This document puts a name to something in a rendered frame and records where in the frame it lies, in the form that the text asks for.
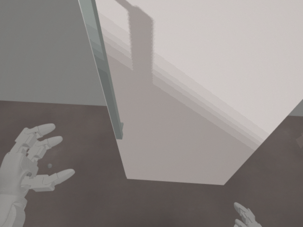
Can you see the robot left hand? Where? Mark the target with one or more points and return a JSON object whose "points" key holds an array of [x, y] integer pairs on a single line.
{"points": [[16, 165]]}

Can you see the handle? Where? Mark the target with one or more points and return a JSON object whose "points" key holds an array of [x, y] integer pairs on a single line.
{"points": [[90, 14]]}

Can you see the fridge door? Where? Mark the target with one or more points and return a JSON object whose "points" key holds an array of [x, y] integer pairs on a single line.
{"points": [[200, 84]]}

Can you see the robot right hand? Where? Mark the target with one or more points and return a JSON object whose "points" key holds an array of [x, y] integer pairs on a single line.
{"points": [[247, 217]]}

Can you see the robot left forearm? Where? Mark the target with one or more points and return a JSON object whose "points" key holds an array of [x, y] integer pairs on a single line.
{"points": [[12, 210]]}

